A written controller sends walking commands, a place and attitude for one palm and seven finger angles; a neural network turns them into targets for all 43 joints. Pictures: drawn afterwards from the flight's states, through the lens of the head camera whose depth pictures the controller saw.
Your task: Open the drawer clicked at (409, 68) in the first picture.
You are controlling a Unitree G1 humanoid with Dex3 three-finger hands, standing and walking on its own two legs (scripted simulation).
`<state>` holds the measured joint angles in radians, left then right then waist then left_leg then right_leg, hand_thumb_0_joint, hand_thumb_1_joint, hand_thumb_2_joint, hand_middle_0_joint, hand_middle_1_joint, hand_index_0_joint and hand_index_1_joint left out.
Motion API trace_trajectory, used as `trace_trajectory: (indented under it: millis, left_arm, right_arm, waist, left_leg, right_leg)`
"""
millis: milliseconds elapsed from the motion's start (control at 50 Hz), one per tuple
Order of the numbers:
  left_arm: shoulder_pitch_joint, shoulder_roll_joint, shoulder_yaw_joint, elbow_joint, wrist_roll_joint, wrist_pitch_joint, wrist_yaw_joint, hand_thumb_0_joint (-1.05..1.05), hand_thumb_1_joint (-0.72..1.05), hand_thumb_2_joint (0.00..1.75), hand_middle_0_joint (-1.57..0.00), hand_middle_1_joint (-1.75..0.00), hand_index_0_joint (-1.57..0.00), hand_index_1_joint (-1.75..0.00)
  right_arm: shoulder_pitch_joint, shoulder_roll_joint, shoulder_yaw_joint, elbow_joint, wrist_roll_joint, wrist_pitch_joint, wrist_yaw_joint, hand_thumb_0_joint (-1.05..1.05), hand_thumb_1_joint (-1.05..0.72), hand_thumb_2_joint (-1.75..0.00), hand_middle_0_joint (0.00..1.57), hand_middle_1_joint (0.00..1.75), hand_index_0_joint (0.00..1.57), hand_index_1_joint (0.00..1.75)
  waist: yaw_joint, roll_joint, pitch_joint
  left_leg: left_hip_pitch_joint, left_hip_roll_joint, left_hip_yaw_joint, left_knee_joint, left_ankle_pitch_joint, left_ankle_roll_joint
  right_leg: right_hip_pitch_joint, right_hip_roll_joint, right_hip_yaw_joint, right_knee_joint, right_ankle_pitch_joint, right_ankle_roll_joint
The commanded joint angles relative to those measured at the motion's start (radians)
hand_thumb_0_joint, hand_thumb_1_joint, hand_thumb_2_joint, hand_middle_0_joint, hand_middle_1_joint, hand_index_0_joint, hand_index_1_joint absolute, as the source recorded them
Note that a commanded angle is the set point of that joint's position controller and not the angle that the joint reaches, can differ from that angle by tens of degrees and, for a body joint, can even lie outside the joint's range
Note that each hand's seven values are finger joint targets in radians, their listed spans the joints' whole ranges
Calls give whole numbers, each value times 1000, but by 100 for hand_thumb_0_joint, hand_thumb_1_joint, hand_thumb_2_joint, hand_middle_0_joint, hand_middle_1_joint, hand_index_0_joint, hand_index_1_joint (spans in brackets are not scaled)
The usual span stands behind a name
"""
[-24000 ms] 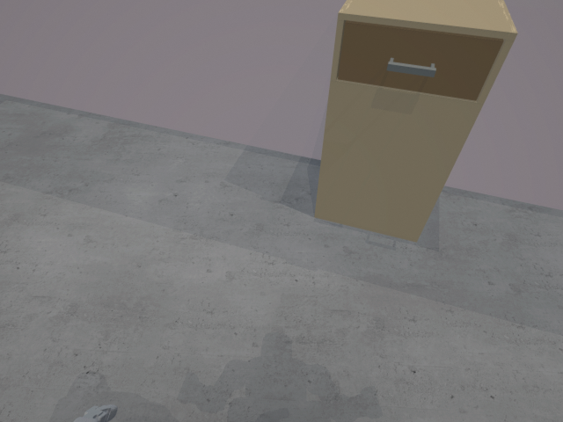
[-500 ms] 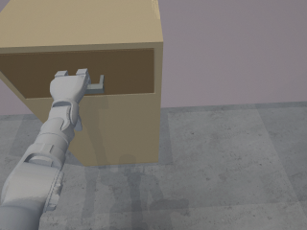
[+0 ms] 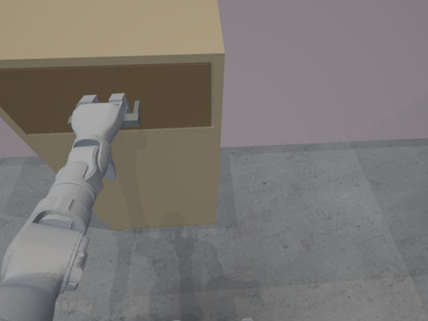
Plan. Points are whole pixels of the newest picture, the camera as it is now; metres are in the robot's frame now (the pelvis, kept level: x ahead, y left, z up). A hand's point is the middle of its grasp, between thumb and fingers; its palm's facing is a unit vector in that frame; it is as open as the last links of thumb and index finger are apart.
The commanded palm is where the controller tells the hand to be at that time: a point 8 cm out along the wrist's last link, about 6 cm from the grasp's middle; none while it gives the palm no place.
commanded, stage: lower the fingers behind the handle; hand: left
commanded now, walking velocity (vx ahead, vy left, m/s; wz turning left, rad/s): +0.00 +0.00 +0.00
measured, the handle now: (106, 113) +0.52 +0.20 +0.06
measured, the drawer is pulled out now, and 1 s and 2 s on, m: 0.00 0.00 0.03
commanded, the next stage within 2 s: close the thumb around the handle in 0.16 s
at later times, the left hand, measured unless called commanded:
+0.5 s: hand (105, 139) +0.47 +0.21 +0.04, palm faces -0.04 -0.02 -1.00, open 12.2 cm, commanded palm +0.46 +0.21 +0.10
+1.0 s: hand (106, 139) +0.47 +0.20 +0.04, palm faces -0.05 -0.02 -1.00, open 5.3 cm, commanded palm +0.45 +0.20 +0.10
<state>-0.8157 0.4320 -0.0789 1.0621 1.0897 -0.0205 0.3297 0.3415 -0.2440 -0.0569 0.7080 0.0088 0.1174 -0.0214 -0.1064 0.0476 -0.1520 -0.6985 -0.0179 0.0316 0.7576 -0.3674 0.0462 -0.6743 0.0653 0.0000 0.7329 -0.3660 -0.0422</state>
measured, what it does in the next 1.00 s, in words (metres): stands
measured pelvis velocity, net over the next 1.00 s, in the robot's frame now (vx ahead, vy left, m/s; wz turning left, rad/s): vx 0.01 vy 0.00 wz -0.01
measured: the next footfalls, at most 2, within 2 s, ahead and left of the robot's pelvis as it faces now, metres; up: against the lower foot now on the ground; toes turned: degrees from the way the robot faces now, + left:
none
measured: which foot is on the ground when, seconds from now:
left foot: down 0.00-1.00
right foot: down 0.00-1.00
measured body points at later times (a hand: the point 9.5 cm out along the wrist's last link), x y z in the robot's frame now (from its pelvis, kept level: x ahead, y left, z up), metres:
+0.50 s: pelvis +0.00 +0.00 +0.00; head +0.08 +0.00 +0.44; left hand +0.47 +0.21 +0.09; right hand +0.03 -0.27 -0.13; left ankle -0.01 +0.09 -0.71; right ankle -0.02 -0.10 -0.71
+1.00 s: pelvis +0.01 +0.00 +0.00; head +0.08 +0.00 +0.45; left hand +0.47 +0.20 +0.09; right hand +0.03 -0.26 -0.13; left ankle -0.01 +0.09 -0.71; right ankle -0.02 -0.10 -0.71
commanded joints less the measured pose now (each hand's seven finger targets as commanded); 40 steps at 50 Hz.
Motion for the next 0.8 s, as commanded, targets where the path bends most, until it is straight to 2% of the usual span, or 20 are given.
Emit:
trace_trajectory:
  millis: [0,40,80,140,160,200,220,240,320,380,420,440,460,480,520,600,620,700,740,780]
  left_arm:
    - [-482,247,56,-175,-8,21,35,0,-50,30,-30,-120,-30,-120]
    - [-454,251,60,-171,-11,20,21,0,-50,30,-30,-120,-30,-120]
    - [-474,191,18,-163,-22,18,7,0,-50,30,-30,-120,-30,-120]
    - [-429,281,84,-155,-18,13,5,0,-50,30,-30,-120,-30,-120]
    - [-445,241,46,-172,-19,9,1,0,-50,30,-30,-120,-30,-120]
    - [-425,223,46,-201,-22,-12,-2,0,-50,30,-30,-120,-30,-120]
    - [-413,232,55,-196,-21,-14,0,0,-50,30,-30,-120,-30,-120]
    - [-410,241,62,-211,-20,-19,0,0,-50,30,-30,-120,-30,-120]
    - [-365,248,83,-227,-18,-33,11,0,-28,40,-32,-122,-32,-122]
    - [-431,206,41,-244,-14,-35,22,0,-11,47,-33,-124,-33,-124]
    - [-435,239,65,-243,-7,-28,34,0,0,52,-34,-125,-34,-125]
    - [-432,223,53,-244,-9,-23,36,0,6,54,-34,-126,-34,-126]
    - [-441,203,38,-235,-10,-18,39,0,12,56,-34,-127,-34,-127]
    - [-471,179,20,-242,-16,-17,37,0,17,59,-35,-127,-35,-127]
    - [-472,179,20,-229,-12,-6,40,0,28,64,-36,-128,-36,-128]
    - [-463,187,40,-256,-19,-6,35,0,51,73,-37,-131,-37,-131]
    - [-444,179,37,-240,-21,-2,32,0,56,76,-38,-131,-38,-131]
    - [-387,231,86,-212,-14,9,36,0,79,85,-39,-134,-39,-134]
    - [-372,210,66,-221,-16,15,33,0,90,90,-40,-135,-40,-135]
    - [-393,220,66,-207,-14,16,28,0,90,90,-40,-135,-40,-135]
  right_arm:
    - [103,-161,-50,-73,3,-18,-13,0,-90,-90,20,30,20,30]
    - [103,-159,-49,-76,3,-14,-14,0,-90,-90,20,30,20,30]
    - [107,-156,-50,-72,2,-13,-12,0,-90,-90,20,30,20,30]
    - [103,-163,-45,-81,5,-9,-19,0,-90,-90,20,30,20,30]
    - [96,-160,-44,-85,5,-8,-20,0,-90,-90,20,30,20,30]
    - [98,-155,-49,-89,3,-11,-17,0,-90,-90,20,30,20,30]
    - [95,-157,-49,-86,3,-8,-18,0,-90,-90,20,30,20,30]
    - [94,-157,-48,-89,1,-9,-18,0,-90,-90,20,30,20,30]
    - [90,-156,-52,-97,1,-7,-15,0,-90,-90,20,30,20,30]
    - [85,-156,-53,-89,0,-9,-12,0,-90,-90,20,30,20,30]
    - [90,-160,-56,-84,1,-10,-12,0,-90,-90,20,30,20,30]
    - [90,-157,-55,-86,0,-11,-11,0,-90,-90,20,30,20,30]
    - [89,-156,-56,-82,1,-11,-10,0,-90,-90,20,30,20,30]
    - [92,-156,-57,-77,-2,-13,-8,0,-90,-90,20,30,20,30]
    - [99,-159,-59,-71,-1,-11,-6,0,-90,-90,20,30,20,30]
    - [105,-158,-62,-72,-7,-9,-3,0,-90,-90,20,30,20,30]
    - [103,-158,-62,-71,-6,-6,-2,0,-90,-90,20,30,20,30]
    - [94,-159,-55,-80,-7,3,-4,0,-90,-90,20,30,20,30]
    - [85,-157,-52,-87,-4,4,-4,0,-90,-90,20,30,20,30]
    - [81,-159,-51,-86,-1,3,-7,0,-90,-90,20,30,20,30]
  waist:
    - [-18,0,-385]
    - [-10,10,-399]
    - [-33,-18,-370]
    - [-5,-31,-364]
    - [-18,-25,-357]
    - [-4,-1,-384]
    - [-9,-8,-364]
    - [3,1,-379]
    - [16,-1,-383]
    - [-15,-7,-351]
    - [-11,12,-364]
    - [-5,22,-379]
    - [-15,22,-366]
    - [-25,26,-379]
    - [-26,30,-381]
    - [-8,36,-452]
    - [-9,24,-436]
    - [13,-24,-410]
    - [15,-20,-391]
    - [1,-41,-357]
  left_leg:
    - [273,-5,-21,-48,375,7]
    - [286,-5,-18,-45,397,4]
    - [288,-2,-21,-44,402,6]
    - [254,-7,-17,-53,376,9]
    - [259,-8,-16,-54,376,10]
    - [288,-5,-18,-51,409,7]
    - [289,-3,-17,-50,409,7]
    - [288,-4,-17,-49,418,6]
    - [294,-3,-19,-46,439,4]
    - [299,1,-27,-43,419,4]
    - [313,4,-30,-45,407,1]
    - [318,1,-31,-44,414,0]
    - [327,4,-34,-44,406,-2]
    - [343,6,-38,-40,424,-3]
    - [360,9,-42,-37,440,-6]
    - [396,13,-44,-24,536,-10]
    - [391,13,-43,-23,542,-10]
    - [329,8,-31,-34,514,-3]
    - [310,5,-24,-42,493,-1]
    - [286,4,-22,-49,458,2]
  right_leg:
    - [170,-5,26,-88,359,4]
    - [180,-5,23,-87,378,4]
    - [163,-5,20,-96,376,6]
    - [200,-7,28,-96,378,6]
    - [194,-8,28,-98,386,7]
    - [194,-8,26,-94,394,5]
    - [184,-6,25,-95,394,4]
    - [193,-6,26,-90,401,4]
    - [193,-3,21,-84,402,1]
    - [148,-2,17,-89,364,0]
    - [133,-1,16,-85,344,0]
    - [137,0,14,-82,344,-1]
    - [116,1,8,-83,328,-2]
    - [106,0,6,-83,329,-2]
    - [88,3,3,-78,330,-2]
    - [121,4,2,-64,391,0]
    - [122,5,0,-66,397,0]
    - [173,3,7,-68,420,1]
    - [188,1,9,-75,427,1]
    - [192,-2,14,-86,418,2]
